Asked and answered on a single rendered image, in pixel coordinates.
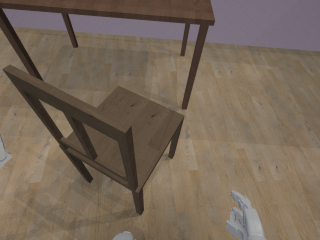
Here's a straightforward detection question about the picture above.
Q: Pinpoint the table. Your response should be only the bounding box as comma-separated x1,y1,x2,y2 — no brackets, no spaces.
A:
0,0,215,110

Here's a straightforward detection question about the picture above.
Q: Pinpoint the robot right hand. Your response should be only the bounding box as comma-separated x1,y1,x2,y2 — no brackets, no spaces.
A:
226,190,265,240

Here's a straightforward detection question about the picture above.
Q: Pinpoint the chair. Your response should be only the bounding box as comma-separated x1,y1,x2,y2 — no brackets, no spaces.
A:
2,65,185,215

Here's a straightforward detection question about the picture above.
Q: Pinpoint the robot left hand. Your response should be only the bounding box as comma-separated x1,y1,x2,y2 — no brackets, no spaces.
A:
0,134,12,169

